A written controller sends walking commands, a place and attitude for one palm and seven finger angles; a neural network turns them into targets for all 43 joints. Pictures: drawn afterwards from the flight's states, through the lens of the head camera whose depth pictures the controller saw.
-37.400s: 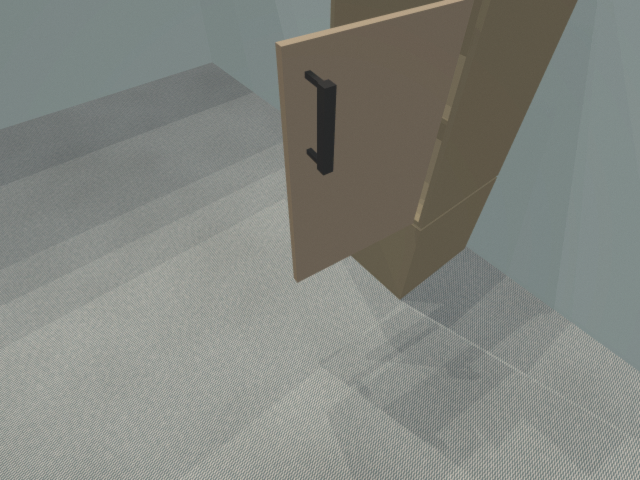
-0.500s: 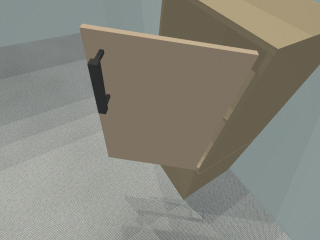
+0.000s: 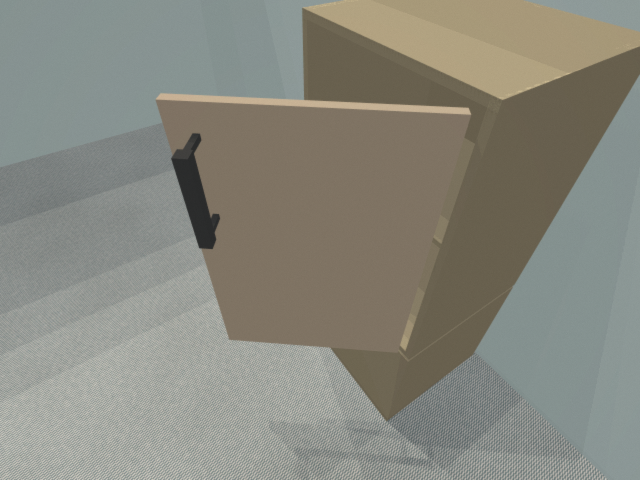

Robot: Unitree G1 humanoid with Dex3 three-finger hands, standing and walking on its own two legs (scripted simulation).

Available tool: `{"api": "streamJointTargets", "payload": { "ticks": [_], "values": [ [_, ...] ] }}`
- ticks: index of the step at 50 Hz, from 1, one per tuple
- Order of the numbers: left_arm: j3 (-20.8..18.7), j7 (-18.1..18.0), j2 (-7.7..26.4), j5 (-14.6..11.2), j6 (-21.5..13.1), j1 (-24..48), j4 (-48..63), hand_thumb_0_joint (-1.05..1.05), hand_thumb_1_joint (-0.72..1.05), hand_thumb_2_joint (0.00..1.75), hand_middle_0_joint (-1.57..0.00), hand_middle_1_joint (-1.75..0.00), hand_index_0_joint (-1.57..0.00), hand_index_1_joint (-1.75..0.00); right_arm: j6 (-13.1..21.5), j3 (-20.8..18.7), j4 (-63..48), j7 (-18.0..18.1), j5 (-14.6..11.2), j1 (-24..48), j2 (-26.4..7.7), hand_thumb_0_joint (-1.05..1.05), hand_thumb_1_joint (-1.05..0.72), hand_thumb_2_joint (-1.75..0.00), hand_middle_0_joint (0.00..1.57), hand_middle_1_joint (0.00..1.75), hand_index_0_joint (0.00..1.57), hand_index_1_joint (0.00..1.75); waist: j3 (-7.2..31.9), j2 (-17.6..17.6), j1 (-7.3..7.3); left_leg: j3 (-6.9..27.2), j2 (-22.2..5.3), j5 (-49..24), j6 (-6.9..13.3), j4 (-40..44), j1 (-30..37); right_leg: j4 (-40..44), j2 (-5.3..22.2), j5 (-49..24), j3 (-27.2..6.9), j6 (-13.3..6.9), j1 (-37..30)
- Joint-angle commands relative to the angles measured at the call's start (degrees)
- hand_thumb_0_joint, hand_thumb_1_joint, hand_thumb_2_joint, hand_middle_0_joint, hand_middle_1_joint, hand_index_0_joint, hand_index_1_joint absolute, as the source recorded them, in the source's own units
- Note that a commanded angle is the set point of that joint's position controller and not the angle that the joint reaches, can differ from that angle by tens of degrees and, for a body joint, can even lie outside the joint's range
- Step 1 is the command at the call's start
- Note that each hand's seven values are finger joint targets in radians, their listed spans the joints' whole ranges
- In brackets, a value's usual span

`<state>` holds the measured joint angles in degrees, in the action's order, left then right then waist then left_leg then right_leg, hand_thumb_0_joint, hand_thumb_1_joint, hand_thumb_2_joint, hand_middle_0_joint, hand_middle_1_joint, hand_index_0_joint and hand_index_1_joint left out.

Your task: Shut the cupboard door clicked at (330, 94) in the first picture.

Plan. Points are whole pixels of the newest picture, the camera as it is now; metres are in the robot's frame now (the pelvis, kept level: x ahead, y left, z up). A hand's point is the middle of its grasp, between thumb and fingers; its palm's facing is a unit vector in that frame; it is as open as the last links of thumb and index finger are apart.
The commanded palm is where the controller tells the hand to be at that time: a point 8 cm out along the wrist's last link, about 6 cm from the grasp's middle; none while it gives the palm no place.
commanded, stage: come to a stop and stand still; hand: left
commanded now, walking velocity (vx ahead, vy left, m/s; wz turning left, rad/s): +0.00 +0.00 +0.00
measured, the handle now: (201, 193) +0.46 +0.20 +0.13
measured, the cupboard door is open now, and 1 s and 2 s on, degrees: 51 51 51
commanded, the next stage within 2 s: look again from close up in 0.36 s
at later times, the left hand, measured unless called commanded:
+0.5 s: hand out of the picture -0.01 +0.15 -0.17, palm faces +0.01 -0.99 -0.15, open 7.4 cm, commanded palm none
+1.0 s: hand out of the picture -0.01 +0.16 -0.17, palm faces +0.02 -0.99 -0.14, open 7.4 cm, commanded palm none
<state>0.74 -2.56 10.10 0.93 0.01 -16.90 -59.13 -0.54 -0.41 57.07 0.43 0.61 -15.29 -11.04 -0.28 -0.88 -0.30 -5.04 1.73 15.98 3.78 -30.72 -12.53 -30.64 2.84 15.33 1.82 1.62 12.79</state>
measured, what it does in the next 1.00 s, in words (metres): stands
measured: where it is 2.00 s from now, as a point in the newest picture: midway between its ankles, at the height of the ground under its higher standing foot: outside the picture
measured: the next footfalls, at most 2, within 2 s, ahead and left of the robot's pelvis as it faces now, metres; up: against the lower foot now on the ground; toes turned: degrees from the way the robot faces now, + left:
none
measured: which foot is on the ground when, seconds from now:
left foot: down 0.00-1.00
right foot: down 0.00-1.00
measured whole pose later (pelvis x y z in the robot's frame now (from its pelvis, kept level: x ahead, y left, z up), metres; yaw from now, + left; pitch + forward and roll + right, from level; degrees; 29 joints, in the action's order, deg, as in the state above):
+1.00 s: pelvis +0.00 +0.01 +0.01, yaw +0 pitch -2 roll +0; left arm 0.9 -2.6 7.9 0.8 -0.7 -18.5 -63.1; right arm 0.9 0.3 65.0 1.0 0.1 -15.9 -7.7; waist -1.3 2.1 0.3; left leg -5.4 2.3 12.6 4.1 -23.8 -9.7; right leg -23.8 3.0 11.7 1.4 2.3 10.1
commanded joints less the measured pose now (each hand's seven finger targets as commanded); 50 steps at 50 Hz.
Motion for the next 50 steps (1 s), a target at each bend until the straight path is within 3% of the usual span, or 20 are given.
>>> {"api": "streamJointTargets", "payload": {
  "ticks": [1,4,9,22,28,34,40,50],
  "values": [
    [-1.09,0.15,6.44,0.38,-0.51,-2.19,3.28,0.0,0.9,0.9,-0.2,-0.3,-0.2,-0.3,1.2,-0.98,-3.91,0.08,0.36,-0.49,-6.01,0.0,-0.9,-0.9,0.2,0.3,0.2,0.3,-8.62,0.38,0.42,10.48,-6.97,8.57,-1.32,13.6,-8.54,6.42,2.45,4.01,-4.49,-3.9,3.38],
    [-0.96,0.2,6.33,0.19,-0.78,-2.84,3.21,0.0,0.9,0.9,-0.2,-0.3,-0.2,-0.3,1.54,-0.81,-3.15,0.07,0.28,-1.55,-5.88,0.0,-0.9,-0.9,0.2,0.3,0.2,0.3,-5.51,2.25,0.34,10.08,-6.73,6.61,-1.29,13.16,-6.49,7.09,2.78,2.86,-5.05,-3.76,2.03],
    [-0.82,0.27,6.02,0.01,-1.09,-3.11,3.02,0.0,0.9,0.9,-0.2,-0.3,-0.2,-0.3,1.78,-0.58,-1.46,0.08,0.18,-2.85,-5.07,0.0,-0.9,-0.9,0.2,0.3,0.2,0.3,-3.53,2.98,0.11,8.99,-6.4,4.09,-1.45,12.4,-4.26,8.79,3.48,2.9,-5.84,-3.79,2.03],
    [-0.35,0.19,4.11,-0.09,-1.34,-5.03,0.08,0.0,0.9,0.9,-0.2,-0.3,-0.2,-0.3,2.14,-0.09,2.84,0.4,-0.2,-3.97,-3.59,0.0,-0.9,-0.9,0.2,0.3,0.2,0.3,-3.94,-0.23,0.34,8.52,-6.91,1.78,-1.86,13.48,-3.68,9.51,3.49,-2.12,-4.96,-3.37,0.04],
    [-0.27,0.08,3.24,-0.11,-1.5,-5.54,-1.31,0.0,0.9,0.9,-0.2,-0.3,-0.2,-0.3,2.31,-0.05,4.26,0.6,-0.35,-4.02,-2.88,0.0,-0.9,-0.9,0.2,0.3,0.2,0.3,-3.4,1.51,0.34,8.12,-7.03,-1.83,-1.89,13.03,-2.15,9.6,3.63,-4.87,-4.59,-3.09,-0.87],
    [-0.13,0.01,2.62,-0.05,-1.31,-5.87,-2.18,0.0,0.9,0.9,-0.2,-0.3,-0.2,-0.3,2.15,-0.1,5.1,0.73,-0.4,-3.47,-2.79,0.0,-0.9,-0.9,0.2,0.3,0.2,0.3,-4.72,1.32,0.4,8.37,-7.29,-1.01,-1.9,13.88,-1.83,9.84,3.49,-4.92,-4.23,-2.75,-0.48],
    [-0.29,-0.1,2.48,0.0,-1.37,-6.19,-2.59,0.0,0.9,0.9,-0.2,-0.3,-0.2,-0.3,2.35,-0.12,5.65,0.86,-0.42,-3.45,-2.34,0.0,-0.9,-0.9,0.2,0.3,0.2,0.3,-3.62,1.46,0.61,7.87,-7.43,-5.2,-1.66,13.56,-0.25,9.78,3.72,-7.43,-3.88,-2.63,-1.79],
    [-0.43,-0.1,2.17,0.06,-1.08,-6.52,-2.87,0.0,0.9,0.9,-0.2,-0.3,-0.2,-0.3,2.31,-0.12,6.02,1.02,-0.43,-3.53,-2.3,0.0,-0.9,-0.9,0.2,0.3,0.2,0.3,-4.82,0.8,0.82,8.19,-7.64,-3.9,-1.66,14.93,-0.57,9.93,3.63,-7.18,-3.5,-2.38,-2.14]
  ]
}}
